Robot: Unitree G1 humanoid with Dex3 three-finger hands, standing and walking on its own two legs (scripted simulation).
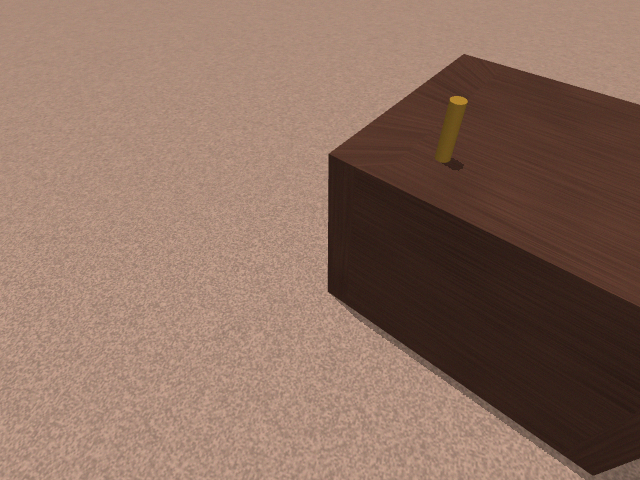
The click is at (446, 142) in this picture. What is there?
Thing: slim round
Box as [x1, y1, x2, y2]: [435, 96, 467, 162]
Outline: 460,96 453,96 449,100 435,154 435,158 442,162 446,162 450,159 467,102 465,98
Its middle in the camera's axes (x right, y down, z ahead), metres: +0.31 -0.26 +0.93
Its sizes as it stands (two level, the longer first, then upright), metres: 0.040 0.040 0.160
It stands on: a support 0.65 m high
